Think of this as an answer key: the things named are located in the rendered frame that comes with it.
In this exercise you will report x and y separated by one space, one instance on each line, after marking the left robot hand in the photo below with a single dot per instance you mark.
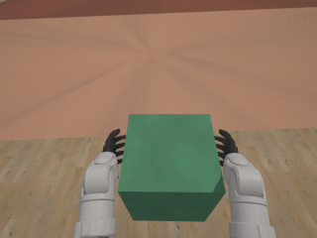
110 144

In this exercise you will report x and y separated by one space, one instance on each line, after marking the right robot forearm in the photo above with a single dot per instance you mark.
247 198

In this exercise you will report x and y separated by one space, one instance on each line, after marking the left robot forearm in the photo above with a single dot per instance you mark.
97 199

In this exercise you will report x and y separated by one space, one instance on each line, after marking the carton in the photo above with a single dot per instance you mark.
170 168

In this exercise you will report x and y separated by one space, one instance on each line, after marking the right robot hand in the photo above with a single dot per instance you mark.
229 148

